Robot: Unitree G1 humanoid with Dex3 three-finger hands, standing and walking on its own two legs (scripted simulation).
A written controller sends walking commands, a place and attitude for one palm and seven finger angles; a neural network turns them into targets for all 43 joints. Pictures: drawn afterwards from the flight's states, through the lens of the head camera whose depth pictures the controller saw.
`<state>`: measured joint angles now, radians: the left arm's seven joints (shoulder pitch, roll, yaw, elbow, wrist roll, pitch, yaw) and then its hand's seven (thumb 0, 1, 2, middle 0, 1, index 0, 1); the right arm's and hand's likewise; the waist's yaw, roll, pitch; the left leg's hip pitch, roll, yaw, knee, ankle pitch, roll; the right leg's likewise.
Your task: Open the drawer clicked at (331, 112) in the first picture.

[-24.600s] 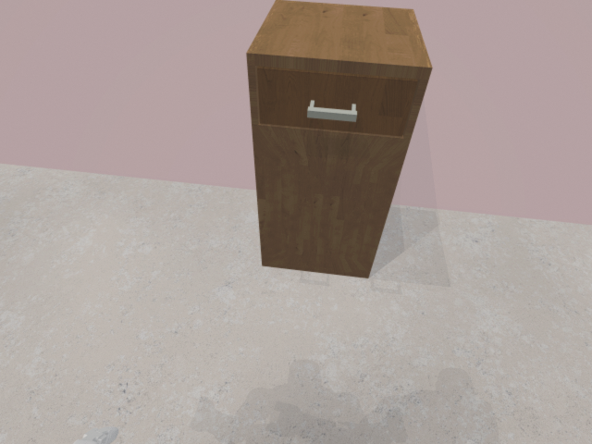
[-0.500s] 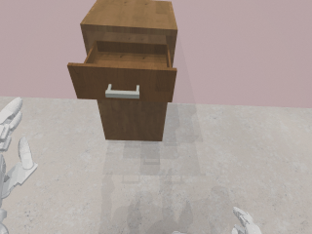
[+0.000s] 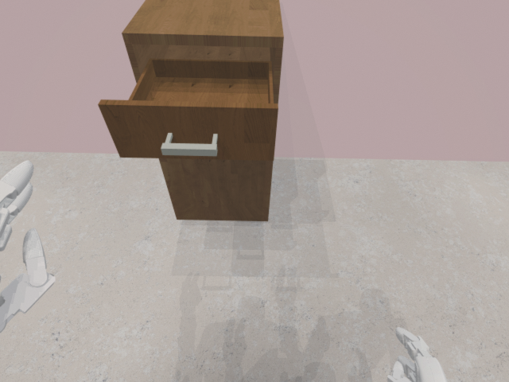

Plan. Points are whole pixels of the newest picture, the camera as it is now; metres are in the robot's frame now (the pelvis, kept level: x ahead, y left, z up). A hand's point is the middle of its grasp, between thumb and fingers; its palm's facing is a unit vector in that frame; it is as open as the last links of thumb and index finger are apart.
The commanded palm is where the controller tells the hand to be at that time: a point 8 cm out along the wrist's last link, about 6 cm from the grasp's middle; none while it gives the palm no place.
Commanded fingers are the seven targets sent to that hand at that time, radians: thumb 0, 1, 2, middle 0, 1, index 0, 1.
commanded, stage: let the arm hang, fingers relaxed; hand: left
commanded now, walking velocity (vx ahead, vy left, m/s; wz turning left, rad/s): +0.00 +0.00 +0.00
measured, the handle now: (191, 143) +0.61 +0.18 +0.00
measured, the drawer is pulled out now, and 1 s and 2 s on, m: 0.30 0.30 0.30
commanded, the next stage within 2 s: look to check the result in 1.14 s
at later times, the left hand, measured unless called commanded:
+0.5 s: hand out of the picture -0.02 +0.21 -0.18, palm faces +0.07 -0.98 -0.19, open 7.1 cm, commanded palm none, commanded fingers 0.00 0.90 0.90 -0.20 -0.30 -0.20 -0.30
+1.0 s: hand out of the picture +0.02 +0.21 -0.17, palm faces +0.01 -0.98 -0.19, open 7.3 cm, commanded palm none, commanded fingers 0.00 0.90 0.90 -0.20 -0.30 -0.20 -0.30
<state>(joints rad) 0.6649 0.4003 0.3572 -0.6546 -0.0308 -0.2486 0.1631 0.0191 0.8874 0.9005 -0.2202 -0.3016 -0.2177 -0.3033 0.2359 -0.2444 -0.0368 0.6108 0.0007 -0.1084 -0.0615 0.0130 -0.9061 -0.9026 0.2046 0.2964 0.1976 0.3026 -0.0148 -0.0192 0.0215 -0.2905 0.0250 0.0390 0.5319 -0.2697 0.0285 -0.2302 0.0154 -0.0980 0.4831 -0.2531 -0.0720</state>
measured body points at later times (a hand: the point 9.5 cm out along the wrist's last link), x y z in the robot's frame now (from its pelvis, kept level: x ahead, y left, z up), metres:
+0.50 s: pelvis +0.00 +0.02 +0.00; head +0.04 +0.04 +0.45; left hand -0.02 +0.26 -0.16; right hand +0.04 -0.22 -0.14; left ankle +0.03 +0.14 -0.74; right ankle +0.01 -0.07 -0.74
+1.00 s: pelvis +0.00 +0.04 +0.01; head +0.01 +0.04 +0.45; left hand +0.02 +0.27 -0.16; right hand -0.02 -0.16 -0.16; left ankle +0.03 +0.14 -0.74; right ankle +0.01 -0.07 -0.74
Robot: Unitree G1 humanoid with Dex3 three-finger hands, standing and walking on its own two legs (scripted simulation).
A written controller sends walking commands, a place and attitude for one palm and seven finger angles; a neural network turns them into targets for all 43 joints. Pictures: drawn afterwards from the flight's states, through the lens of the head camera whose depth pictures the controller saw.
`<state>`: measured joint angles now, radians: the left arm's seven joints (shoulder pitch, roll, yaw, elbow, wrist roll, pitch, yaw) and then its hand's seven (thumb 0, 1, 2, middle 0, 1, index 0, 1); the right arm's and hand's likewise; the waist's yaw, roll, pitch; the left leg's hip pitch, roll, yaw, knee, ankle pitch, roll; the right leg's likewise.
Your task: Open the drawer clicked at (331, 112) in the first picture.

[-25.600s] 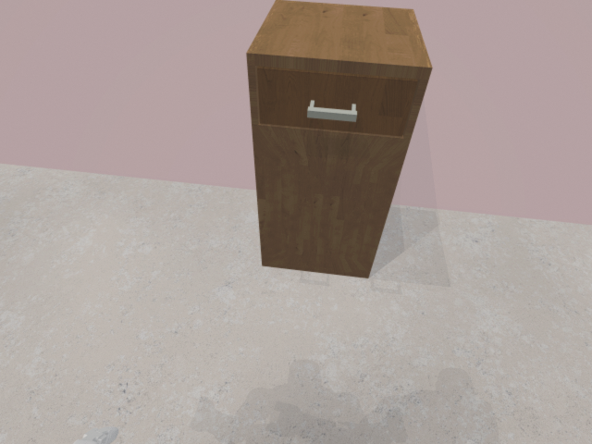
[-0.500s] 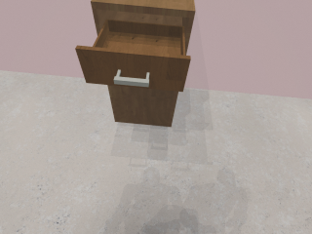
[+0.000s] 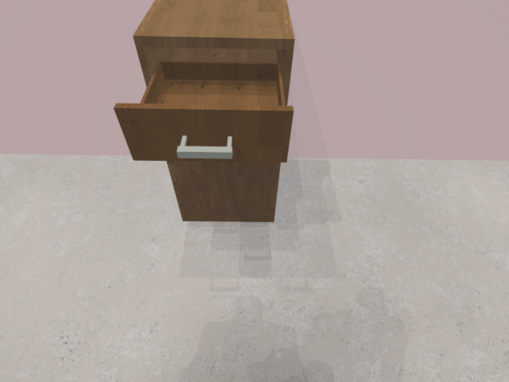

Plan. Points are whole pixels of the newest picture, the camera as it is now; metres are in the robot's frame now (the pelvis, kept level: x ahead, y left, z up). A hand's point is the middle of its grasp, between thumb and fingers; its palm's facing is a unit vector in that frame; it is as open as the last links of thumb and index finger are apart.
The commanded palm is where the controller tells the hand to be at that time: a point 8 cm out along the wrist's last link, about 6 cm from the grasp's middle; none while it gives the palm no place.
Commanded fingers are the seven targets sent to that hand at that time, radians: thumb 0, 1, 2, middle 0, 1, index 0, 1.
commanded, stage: let the arm hang, fingers relaxed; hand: left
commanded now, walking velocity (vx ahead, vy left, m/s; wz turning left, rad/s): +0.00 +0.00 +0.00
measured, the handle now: (206, 146) +0.61 +0.14 -0.01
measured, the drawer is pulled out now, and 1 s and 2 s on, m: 0.30 0.30 0.30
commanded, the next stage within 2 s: look to check the result in 0.14 s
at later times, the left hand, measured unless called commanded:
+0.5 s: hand out of the picture -0.01 +0.15 -0.18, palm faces +0.04 -0.98 -0.17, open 7.4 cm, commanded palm none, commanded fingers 0.00 0.90 0.90 -0.20 -0.30 -0.20 -0.30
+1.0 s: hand out of the picture +0.01 +0.15 -0.18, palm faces +0.04 -0.98 -0.19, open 7.3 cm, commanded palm none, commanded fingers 0.00 0.90 0.90 -0.20 -0.30 -0.20 -0.30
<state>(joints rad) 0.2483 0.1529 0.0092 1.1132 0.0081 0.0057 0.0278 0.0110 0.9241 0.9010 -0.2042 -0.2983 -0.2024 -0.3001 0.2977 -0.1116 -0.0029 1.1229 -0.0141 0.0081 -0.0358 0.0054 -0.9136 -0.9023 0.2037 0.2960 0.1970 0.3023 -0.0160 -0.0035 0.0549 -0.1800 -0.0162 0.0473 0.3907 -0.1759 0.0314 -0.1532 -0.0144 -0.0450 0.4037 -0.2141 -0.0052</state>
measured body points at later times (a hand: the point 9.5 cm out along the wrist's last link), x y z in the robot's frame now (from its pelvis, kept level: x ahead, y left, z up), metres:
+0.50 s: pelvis +0.00 -0.01 +0.00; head +0.02 -0.01 +0.45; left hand -0.01 +0.21 -0.16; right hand -0.01 -0.22 -0.16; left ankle +0.03 +0.10 -0.74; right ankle +0.00 -0.12 -0.74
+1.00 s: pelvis +0.01 -0.02 +0.00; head +0.03 -0.03 +0.45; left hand +0.01 +0.20 -0.16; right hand +0.00 -0.23 -0.16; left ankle +0.03 +0.10 -0.74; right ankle +0.00 -0.12 -0.74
